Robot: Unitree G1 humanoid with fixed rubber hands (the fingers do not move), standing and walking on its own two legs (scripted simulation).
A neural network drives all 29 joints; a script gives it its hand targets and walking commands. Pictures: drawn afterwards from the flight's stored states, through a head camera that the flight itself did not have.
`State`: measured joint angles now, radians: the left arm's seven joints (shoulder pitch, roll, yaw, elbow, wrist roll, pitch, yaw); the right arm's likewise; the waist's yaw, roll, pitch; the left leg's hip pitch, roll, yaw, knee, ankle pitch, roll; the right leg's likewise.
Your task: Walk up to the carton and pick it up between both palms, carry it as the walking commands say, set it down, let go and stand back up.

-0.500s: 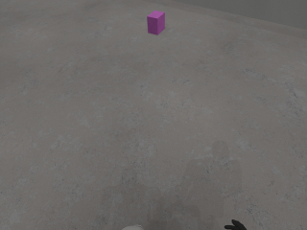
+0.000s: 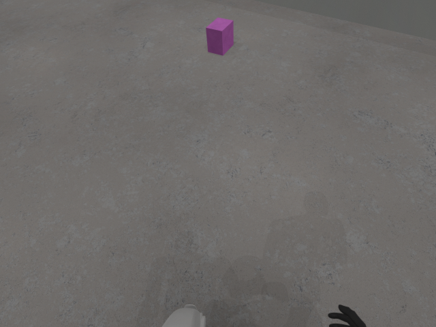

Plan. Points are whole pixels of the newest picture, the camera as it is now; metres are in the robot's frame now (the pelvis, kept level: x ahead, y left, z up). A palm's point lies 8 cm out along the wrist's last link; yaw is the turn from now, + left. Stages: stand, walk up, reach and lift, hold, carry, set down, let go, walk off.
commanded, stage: walk up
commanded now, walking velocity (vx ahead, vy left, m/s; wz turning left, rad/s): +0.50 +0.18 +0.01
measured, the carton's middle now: (220, 36) +2.34 +0.22 -0.66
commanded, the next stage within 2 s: none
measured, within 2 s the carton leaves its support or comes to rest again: neither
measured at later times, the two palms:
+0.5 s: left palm (138, 210) +0.38 +0.25 -0.10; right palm (355, 313) +0.20 -0.24 -0.15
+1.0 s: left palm (119, 188) +0.46 +0.34 -0.14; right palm (302, 192) +0.46 -0.15 -0.11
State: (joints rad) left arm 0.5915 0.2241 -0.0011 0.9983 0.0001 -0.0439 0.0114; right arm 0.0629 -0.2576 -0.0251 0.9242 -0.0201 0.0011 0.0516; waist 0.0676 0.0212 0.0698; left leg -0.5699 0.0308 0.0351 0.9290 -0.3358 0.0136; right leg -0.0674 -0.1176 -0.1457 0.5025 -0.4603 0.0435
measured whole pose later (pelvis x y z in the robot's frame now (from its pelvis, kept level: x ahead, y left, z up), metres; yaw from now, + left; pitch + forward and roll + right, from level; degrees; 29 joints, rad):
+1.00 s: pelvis +0.41 +0.09 +0.00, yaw +1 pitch -1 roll -2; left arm 0.21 0.25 0.00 0.94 0.00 -0.04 -0.02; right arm 0.26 -0.20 -0.02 0.94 -0.02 -0.04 0.03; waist 0.03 -0.02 0.08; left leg -0.30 0.05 0.06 0.60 -0.29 0.02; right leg -0.32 -0.08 -0.06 1.09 -0.44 0.07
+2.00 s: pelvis +0.81 +0.10 +0.00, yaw +1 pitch -2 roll -1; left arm 0.10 0.24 0.00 0.94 0.00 -0.04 -0.02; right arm 0.29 -0.22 -0.02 0.98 -0.02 -0.05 0.03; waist 0.01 -0.02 0.07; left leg -0.26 0.04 0.06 0.57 -0.27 0.01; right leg -0.36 -0.09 -0.04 1.06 -0.48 0.06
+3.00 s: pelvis +1.18 +0.09 +0.00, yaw +2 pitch -3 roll +1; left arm 0.07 0.23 0.00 0.94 0.00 -0.05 -0.04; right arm 0.33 -0.26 -0.04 0.99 -0.03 -0.04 0.03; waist -0.02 0.00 0.06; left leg -0.17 0.05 0.08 0.61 -0.38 0.00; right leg -0.31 -0.08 -0.08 0.59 -0.20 0.03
